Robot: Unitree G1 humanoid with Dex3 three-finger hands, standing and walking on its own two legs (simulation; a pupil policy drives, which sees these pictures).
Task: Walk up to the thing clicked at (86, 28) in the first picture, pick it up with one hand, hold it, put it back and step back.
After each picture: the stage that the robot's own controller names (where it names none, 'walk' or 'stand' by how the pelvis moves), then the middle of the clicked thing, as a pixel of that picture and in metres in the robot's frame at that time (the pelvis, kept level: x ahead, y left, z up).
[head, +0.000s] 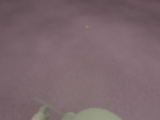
stand; (86, 28) +2.37 +0.18 -0.72
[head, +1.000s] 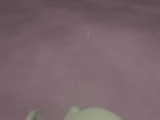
walk; (88, 35) +2.24 +0.28 -0.71
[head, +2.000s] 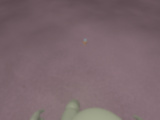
walk; (85, 41) +1.60 +0.25 -0.72
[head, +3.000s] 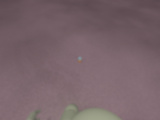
walk; (79, 60) +1.05 +0.23 -0.71
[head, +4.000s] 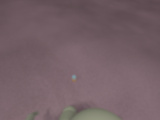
walk; (74, 78) +0.65 +0.21 -0.70
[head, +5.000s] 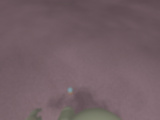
walk; (70, 91) +0.41 +0.20 -0.70
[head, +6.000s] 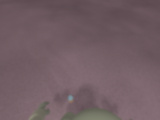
stand; (70, 98) +0.33 +0.20 -0.72
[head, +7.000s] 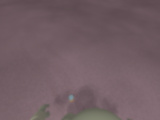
stand; (71, 98) +0.35 +0.20 -0.73
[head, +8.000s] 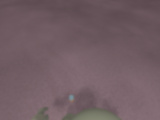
stand; (71, 98) +0.36 +0.20 -0.73
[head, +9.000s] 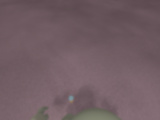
stand; (71, 99) +0.34 +0.19 -0.73
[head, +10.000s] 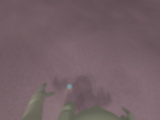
go down; (69, 87) +0.37 +0.19 -0.68
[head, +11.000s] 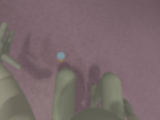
go down; (61, 57) +0.44 +0.22 -0.29
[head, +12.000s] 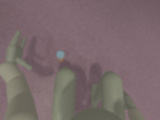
close in; (60, 56) +0.44 +0.22 -0.28
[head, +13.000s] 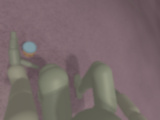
close in; (29, 50) +0.43 +0.26 -0.22
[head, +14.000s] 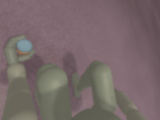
close; (24, 48) +0.42 +0.26 -0.23
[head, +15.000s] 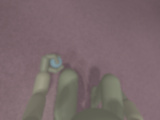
lift; (56, 64) +0.33 +0.24 -0.11
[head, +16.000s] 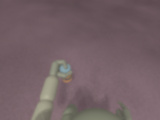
hold; (66, 73) +0.32 +0.17 +0.03
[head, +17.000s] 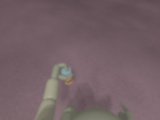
hold; (67, 75) +0.31 +0.16 -0.02
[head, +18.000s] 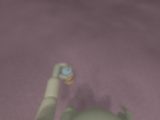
crouch; (67, 75) +0.32 +0.16 -0.02
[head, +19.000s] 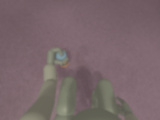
crouch; (62, 59) +0.41 +0.19 -0.10
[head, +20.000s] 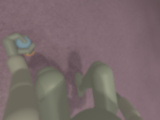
lower; (26, 47) +0.44 +0.26 -0.23
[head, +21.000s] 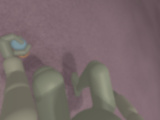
lower; (21, 48) +0.43 +0.27 -0.23
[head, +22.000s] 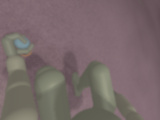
lower; (23, 47) +0.43 +0.27 -0.24
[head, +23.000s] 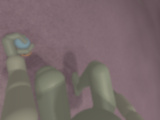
lower; (24, 47) +0.43 +0.26 -0.24
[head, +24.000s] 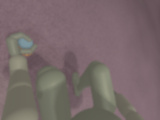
loosen; (26, 47) +0.43 +0.26 -0.24
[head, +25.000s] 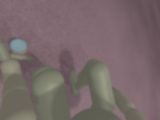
withdraw; (19, 48) +0.42 +0.26 -0.23
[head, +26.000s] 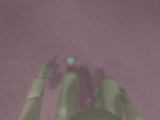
walk; (70, 61) +0.44 +0.18 -0.37
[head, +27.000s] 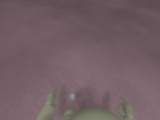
stand; (72, 97) +0.36 +0.16 -0.66
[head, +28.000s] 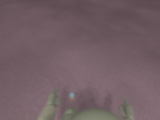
stand; (72, 96) +0.38 +0.17 -0.67
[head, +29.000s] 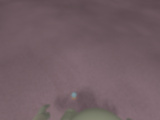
stand; (74, 96) +0.37 +0.16 -0.70
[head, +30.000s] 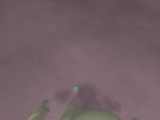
walk; (75, 90) +0.40 +0.15 -0.71
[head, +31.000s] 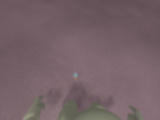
walk; (75, 76) +0.53 +0.15 -0.70
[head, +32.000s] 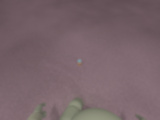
walk; (79, 62) +0.85 +0.23 -0.70
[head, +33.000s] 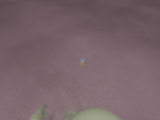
stand; (82, 62) +1.02 +0.15 -0.71
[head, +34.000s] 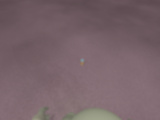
stand; (82, 62) +1.01 +0.15 -0.73
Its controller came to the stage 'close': yes
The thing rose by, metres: 0.71
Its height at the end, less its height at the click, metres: +0.00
